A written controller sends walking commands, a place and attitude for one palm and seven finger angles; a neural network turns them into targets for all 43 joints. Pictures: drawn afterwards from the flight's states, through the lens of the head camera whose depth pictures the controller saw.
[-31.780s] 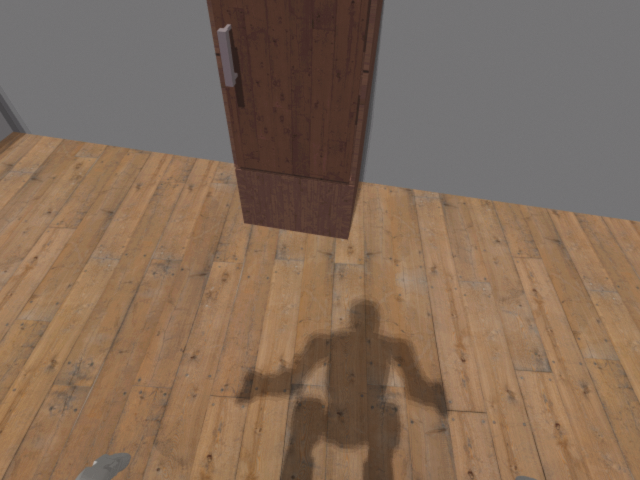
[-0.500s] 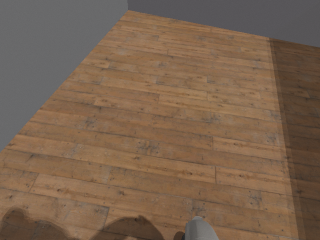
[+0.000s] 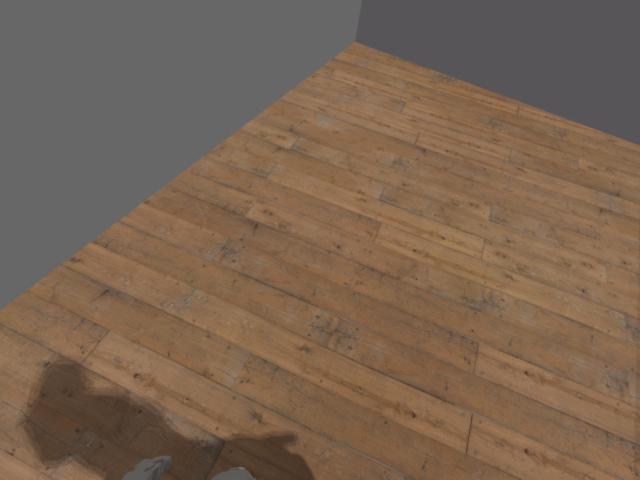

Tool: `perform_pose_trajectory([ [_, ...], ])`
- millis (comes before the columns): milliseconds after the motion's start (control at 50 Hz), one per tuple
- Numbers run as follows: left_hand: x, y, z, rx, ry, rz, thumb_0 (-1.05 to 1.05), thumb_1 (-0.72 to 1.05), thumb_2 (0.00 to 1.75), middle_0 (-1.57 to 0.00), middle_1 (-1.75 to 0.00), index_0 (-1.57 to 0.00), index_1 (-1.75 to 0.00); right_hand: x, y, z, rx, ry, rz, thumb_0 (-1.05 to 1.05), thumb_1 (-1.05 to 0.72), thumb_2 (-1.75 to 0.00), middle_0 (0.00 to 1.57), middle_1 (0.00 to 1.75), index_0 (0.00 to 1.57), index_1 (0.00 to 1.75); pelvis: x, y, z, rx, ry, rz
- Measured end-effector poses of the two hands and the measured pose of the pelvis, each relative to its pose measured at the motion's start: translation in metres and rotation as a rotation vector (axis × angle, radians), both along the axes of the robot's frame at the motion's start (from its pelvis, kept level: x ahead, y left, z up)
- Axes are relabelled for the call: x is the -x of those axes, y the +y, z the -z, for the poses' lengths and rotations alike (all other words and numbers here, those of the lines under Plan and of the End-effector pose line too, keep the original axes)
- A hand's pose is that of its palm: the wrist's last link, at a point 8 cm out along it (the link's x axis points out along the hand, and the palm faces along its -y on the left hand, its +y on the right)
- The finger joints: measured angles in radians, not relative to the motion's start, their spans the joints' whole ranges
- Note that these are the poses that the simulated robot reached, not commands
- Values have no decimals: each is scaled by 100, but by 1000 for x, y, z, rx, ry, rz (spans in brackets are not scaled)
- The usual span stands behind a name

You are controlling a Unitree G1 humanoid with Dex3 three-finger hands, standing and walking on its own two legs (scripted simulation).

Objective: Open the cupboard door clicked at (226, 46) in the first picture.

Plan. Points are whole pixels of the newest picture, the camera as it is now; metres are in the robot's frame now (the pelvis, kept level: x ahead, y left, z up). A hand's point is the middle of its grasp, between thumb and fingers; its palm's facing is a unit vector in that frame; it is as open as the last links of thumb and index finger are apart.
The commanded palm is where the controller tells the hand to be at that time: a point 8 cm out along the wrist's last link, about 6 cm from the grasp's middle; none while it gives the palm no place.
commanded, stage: turn to face it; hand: left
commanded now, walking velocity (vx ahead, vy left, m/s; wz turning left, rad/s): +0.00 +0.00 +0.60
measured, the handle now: out of the picture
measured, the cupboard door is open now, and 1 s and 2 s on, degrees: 45 45 45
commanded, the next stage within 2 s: none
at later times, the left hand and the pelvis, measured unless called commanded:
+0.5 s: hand out of the picture +0.04 +0.15 -0.12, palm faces +0.27 -0.91 -0.31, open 7.4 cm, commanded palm none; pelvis +0.03 -0.06 +0.03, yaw +17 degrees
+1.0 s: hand out of the picture +0.00 +0.18 -0.14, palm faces +0.56 -0.79 -0.26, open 7.4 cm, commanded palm none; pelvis +0.04 -0.06 +0.03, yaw +34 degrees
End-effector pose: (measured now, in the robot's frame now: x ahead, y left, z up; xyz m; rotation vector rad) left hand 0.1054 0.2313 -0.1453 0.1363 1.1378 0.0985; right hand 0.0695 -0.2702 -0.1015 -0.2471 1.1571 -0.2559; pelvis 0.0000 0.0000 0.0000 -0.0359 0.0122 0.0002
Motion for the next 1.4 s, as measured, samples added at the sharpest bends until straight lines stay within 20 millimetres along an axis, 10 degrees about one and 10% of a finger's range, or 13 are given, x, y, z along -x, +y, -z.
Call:
perform_pose_trajectory([
  [220, 34, 37, -39, -112, 69, -147, 1, 92, 90, -20, -30, -20, -30, -58, 9, -9, -35, 32, -178, 0, -91, -90, 20, 30, 20, 30, -15, -13, -24, -8, 40, -110],
  [380, 57, 2, -50, -180, 69, -223, 1, 91, 90, -20, -30, -20, -30, -84, -13, 24, -116, 81, -240, 1, -90, -90, 20, 30, 21, 30, -24, -50, -14, -46, 35, -208],
  [520, 91, -42, -58, -124, 134, -318, 1, 91, 90, -20, -30, -20, -30, -118, -17, 13, -125, 112, -327, 1, -91, -90, 20, 30, 20, 30, -33, -64, -30, -82, 27, -309],
  [800, 167, -41, -10, -17, 210, -555, 1, 91, 89, -20, -30, -20, -30, -201, 60, -4, -55, -28, -617, 1, -91, -90, 20, 30, 20, 30, -32, -49, -11, -57, 18, -501],
  [1080, 124, -18, -52, -126, 29, -632, 1, 91, 90, -20, -30, -20, -30, -181, 40, 3, -61, 108, -675, 0, -90, -90, 20, 30, 21, 30, -45, -70, -25, -23, 22, -640],
  [1240, 126, -65, -63, -161, 27, -698, 1, 91, 90, -20, -30, -20, -30, -207, 16, 23, -79, 176, -716, 1, -91, -90, 20, 30, 20, 30, -63, -94, -22, -60, 24, -745],
  [1400, 162, -117, -54, -66, 100, -836, 1, 91, 90, -20, -30, -20, -30, -240, 43, 6, -59, 169, -839, 1, -91, -90, 20, 30, 20, 30, -70, -98, -32, -80, 30, -857],
])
